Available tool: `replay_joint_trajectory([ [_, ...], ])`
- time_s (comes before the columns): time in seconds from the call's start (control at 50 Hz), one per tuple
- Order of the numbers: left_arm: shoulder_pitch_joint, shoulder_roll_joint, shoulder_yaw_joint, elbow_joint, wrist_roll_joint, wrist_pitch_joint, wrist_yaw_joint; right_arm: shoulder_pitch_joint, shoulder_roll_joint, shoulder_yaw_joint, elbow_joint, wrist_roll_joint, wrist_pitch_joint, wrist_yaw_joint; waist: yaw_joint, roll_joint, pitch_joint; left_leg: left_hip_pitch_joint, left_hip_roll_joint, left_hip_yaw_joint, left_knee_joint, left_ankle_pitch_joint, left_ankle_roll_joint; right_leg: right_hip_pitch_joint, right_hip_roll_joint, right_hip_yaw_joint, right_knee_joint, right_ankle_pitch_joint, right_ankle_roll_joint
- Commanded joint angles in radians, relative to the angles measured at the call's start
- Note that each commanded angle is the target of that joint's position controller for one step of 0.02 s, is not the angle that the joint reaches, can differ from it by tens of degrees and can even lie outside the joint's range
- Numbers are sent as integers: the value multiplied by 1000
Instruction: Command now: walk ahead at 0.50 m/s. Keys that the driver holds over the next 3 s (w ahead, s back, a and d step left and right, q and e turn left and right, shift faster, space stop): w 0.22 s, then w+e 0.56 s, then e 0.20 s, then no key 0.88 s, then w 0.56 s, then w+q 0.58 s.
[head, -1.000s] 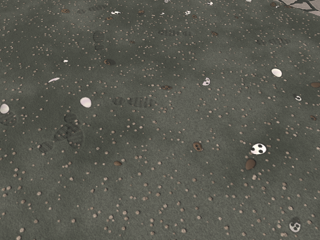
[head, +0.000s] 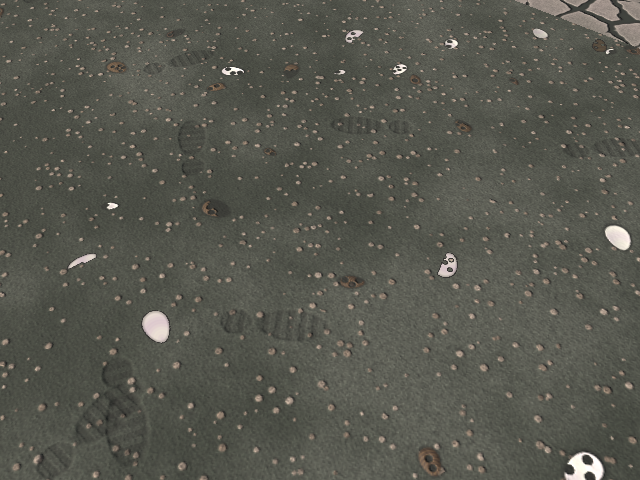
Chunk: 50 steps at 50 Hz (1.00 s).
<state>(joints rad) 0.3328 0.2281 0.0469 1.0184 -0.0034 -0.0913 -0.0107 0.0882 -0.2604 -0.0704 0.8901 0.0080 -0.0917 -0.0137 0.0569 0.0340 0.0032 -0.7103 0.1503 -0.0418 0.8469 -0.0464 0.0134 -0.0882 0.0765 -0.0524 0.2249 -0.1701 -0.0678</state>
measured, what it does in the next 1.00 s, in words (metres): walks ahead, turning right: left foot, then right foot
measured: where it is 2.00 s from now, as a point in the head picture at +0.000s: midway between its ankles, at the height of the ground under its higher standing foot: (382, 395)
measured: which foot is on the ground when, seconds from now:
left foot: up 0.00-0.20, down 0.22-0.80, up 0.82-1.00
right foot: down 0.00-0.22, up 0.24-0.76, down 0.78-1.00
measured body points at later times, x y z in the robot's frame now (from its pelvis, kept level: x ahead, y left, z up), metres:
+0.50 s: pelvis +0.29 +0.08 +0.00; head +0.31 +0.08 +0.45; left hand +0.43 +0.34 -0.13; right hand +0.30 -0.19 -0.13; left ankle +0.28 +0.15 -0.75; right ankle +0.38 -0.12 -0.67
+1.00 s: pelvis +0.54 -0.02 -0.01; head +0.59 -0.05 +0.44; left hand +0.75 +0.20 -0.12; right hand +0.60 -0.34 -0.11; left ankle +0.63 +0.14 -0.66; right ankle +0.55 -0.09 -0.75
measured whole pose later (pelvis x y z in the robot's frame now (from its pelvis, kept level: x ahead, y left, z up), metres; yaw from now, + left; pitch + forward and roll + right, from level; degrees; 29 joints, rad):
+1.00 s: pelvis +0.54 -0.02 -0.01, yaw -23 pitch +2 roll +0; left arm 0.21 0.28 0.08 0.79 -0.01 -0.04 -0.01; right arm 0.09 -0.30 -0.07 0.77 -0.01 -0.09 -0.03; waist 0.02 0.02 0.07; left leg -0.61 0.09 -0.07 1.10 -0.37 -0.06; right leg -0.29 0.11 0.03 0.41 -0.15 -0.11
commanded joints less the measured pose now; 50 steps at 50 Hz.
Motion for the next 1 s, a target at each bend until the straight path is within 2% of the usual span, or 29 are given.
replay_joint_trajectory([
  [0.02, -18, 158, 26, -54, -10, -14, 12, -70, -18, 8, -59, 3, -7, 13, -15, -81, 50, 106, -43, 50, -192, 167, -9, -111, -229, 104, -120, 202, -140],
  [0.08, 51, 167, 29, -25, -19, -4, 12, -159, -29, 16, -90, 13, -8, 30, 18, -82, 73, 86, -59, 47, -280, 161, 0, 4, -272, 118, -90, 176, -136],
  [0.14, 66, 182, 38, -12, -19, 13, 15, -185, -62, 12, -119, 15, -15, 49, 0, -93, 70, 81, -71, 36, -334, 52, 38, 132, -332, 138, -19, 249, -113],
  [0.18, 29, 201, 44, -23, -17, 25, 18, -81, -107, -7, -98, 12, -19, 51, -71, -119, 2, 248, -118, 74, -356, -19, 70, 157, -322, 116, 111, 503, -85],
  [0.2, 18, 180, 36, -30, -12, 31, 19, 83, -151, -32, -48, 10, -19, 46, -147, -109, -93, 460, -141, 90, -362, -10, 99, 114, -271, 77, 294, 607, -60],
  [0.22, 28, 143, 18, -55, 5, 32, 21, 278, -227, -54, -8, -3, -17, 37, -206, -16, -246, 776, 21, -91, -324, 19, 163, -85, -210, 29, 604, 392, -26],
  [0.24, 164, -3, -24, -57, 0, 10, 8, 343, -298, -68, 16, -8, -12, 41, -140, 263, -387, 1133, 259, -578, -440, -174, 331, -505, -17, 34, 971, -272, 41],
  [0.26, 113, 98, -3, -40, -27, -14, 4, 343, -190, -39, 5, -4, -12, 40, -179, 179, -390, 1125, 253, -674, -525, -281, 309, -619, -44, 191, 1103, -398, 24],
  [0.28, 12, 165, 17, -71, -53, -26, 5, 251, -146, -25, -11, -3, -17, 35, -170, 127, -231, 989, 225, -503, -538, -231, 252, -684, -92, 188, 1126, -322, 6],
  [0.3, -42, 165, 19, -83, -52, -26, 14, 167, -120, -15, -30, -8, -22, 33, -135, 44, -153, 835, 191, -368, -563, -129, 221, -647, -149, 162, 1085, -223, 5],
  [0.32, -67, 154, 26, -85, -37, -17, 21, 116, -86, -6, -32, -14, -27, 36, -107, 18, -88, 709, 153, -272, -599, -60, 200, -606, -179, 157, 1020, -164, 9],
  [0.36, -24, 112, 30, -74, -34, 13, 21, 93, -54, 1, -21, -27, -35, 39, -58, 53, -56, 594, 110, -155, -660, -21, 175, -509, -213, 169, 957, -100, 8],
  [0.4, -25, 82, 30, -79, -36, 35, 20, 108, -73, -4, -5, -26, -40, 34, -42, 42, -22, 555, 104, -73, -699, 37, 179, -525, -217, 170, 919, -60, 14],
  [0.44, -74, 82, 34, -102, -30, 44, 19, 129, -97, -12, 7, -30, -41, 22, -45, 23, 5, 565, 105, -13, -719, 83, 177, -593, -214, 187, 855, 26, 24],
  [0.5, -141, 81, 38, -130, -21, 39, 8, 144, -107, -13, 13, -30, -35, 5, -56, 18, 25, 591, 86, 82, -732, 118, 155, -630, -199, 179, 702, 180, 35],
  [0.56, -245, 65, 27, -169, -15, 35, -10, 170, -123, -14, 19, -23, -29, -7, -89, 7, 56, 608, 74, 162, -747, 126, 131, -604, -189, 105, 550, 280, 33],
  [0.66, -386, 50, 13, -256, -17, 36, -41, 264, -146, -23, 47, -9, 6, -13, -135, -5, 99, 811, 133, 217, -667, 262, 127, -686, -169, 31, 433, 183, 4],
  [0.72, -367, 78, 26, -291, -21, 39, -59, 235, -182, -33, 28, 1, 27, -21, -88, 41, 52, 853, 145, 260, -525, 654, 106, -559, -98, -55, 413, 37, -39],
  [0.76, -198, 143, 62, -267, -28, 42, -58, 208, -210, -40, 11, 3, 43, -29, 14, 81, -52, 823, 132, 278, -272, 894, 81, -319, -22, -93, 400, -32, -88],
  [0.78, -31, 207, 97, -228, -28, 44, -44, 186, -210, -38, -1, 8, 43, -31, 105, 51, -135, 694, 88, 294, -38, 776, 44, -54, -4, -53, 307, 41, -132],
  [0.8, 65, 307, 120, -206, -20, 53, -17, 205, -141, -17, -34, -27, 27, -26, 91, -148, -216, 392, 1, 282, 302, 110, -7, 237, -215, 266, 318, 199, -199],
  [0.82, 8, 353, 118, -248, -3, 44, -19, 269, -51, 13, -85, -17, -15, -7, -7, -290, -364, 36, -224, 89, 622, -587, -60, 499, -447, 845, 167, 227, -426],
  [0.84, 21, 273, 94, -256, 3, 41, -21, 139, -140, -5, -102, 19, -50, 7, 63, -131, -349, -47, -164, -59, 650, -549, -38, 475, -419, 750, 125, 378, -370],
  [0.86, -40, 222, 82, -265, 0, 32, -19, 94, -143, -6, -125, 36, -58, 9, 37, -98, -230, -69, -120, -48, 585, -470, -23, 352, -382, 563, 147, 512, -327],
  [0.88, -111, 194, 74, -279, -15, 28, -19, 101, -139, -10, -108, 18, -53, -1, -15, 1, -137, -26, -76, -36, 495, -413, -31, 187, -324, 439, 140, 559, -277],
  [0.9, -161, 166, 68, -294, -20, 31, -14, 106, -156, -22, -107, -6, -39, -10, -48, 3, -96, 31, -53, -28, 425, -377, -41, 61, -295, 377, 121, 566, -253],
  [0.92, -178, 160, 63, -308, -9, 34, -8, 116, -157, -26, -114, -12, -21, -12, -72, -14, -82, 100, -44, -29, 397, -358, -50, -36, -274, 350, 100, 597, -247],
  [0.96, -181, 191, 71, -314, -1, 35, 0, 134, -121, -21, -130, -18, 5, -17, -98, -33, -78, 142, -57, -11, 291, -325, -74, -128, -242, 300, 90, 694, -244],
  [1.0, -167, 215, 78, -314, -2, 43, 14, 112, -97, -12, -147, -21, 16, -23, -95, -66, -93, 147, -86, 8, 152, -248, -92, -152, -209, 248, 105, 748, -223],
])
